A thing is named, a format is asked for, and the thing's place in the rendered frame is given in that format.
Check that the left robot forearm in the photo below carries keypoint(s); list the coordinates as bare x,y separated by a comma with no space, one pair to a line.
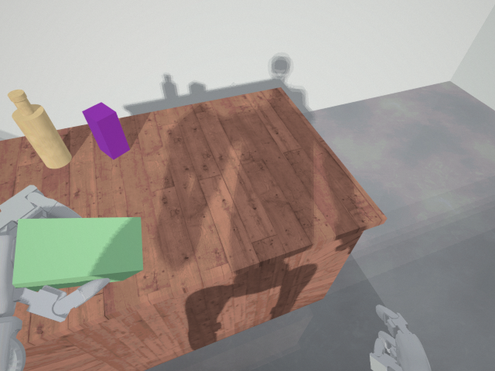
12,351

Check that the right robot hand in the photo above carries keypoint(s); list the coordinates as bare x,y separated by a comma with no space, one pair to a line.
407,353

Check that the table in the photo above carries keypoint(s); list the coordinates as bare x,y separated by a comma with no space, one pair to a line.
247,214

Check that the sponge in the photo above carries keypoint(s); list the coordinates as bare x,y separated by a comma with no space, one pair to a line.
70,252

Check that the left robot hand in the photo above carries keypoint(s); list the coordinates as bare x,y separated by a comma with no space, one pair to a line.
49,302

